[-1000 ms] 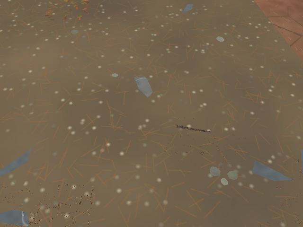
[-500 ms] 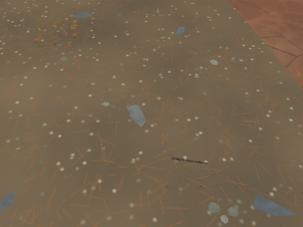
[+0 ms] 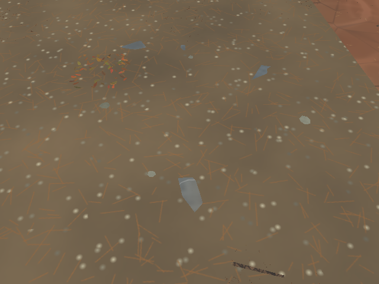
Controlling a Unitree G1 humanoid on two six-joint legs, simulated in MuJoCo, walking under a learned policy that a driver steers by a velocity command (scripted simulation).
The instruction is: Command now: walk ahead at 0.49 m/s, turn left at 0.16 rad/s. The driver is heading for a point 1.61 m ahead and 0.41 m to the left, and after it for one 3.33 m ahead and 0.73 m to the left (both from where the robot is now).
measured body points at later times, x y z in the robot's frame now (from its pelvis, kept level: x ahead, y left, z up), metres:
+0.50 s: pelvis +0.25 +0.08 -0.01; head +0.30 +0.11 +0.44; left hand +0.35 +0.39 -0.11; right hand +0.43 -0.17 -0.11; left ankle +0.27 +0.16 -0.75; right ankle +0.36 -0.08 -0.67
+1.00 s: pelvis +0.37 +0.07 -0.01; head +0.41 +0.07 +0.44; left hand +0.38 +0.37 -0.11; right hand +0.62 -0.11 -0.13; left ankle +0.29 +0.20 -0.72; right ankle +0.47 +0.00 -0.75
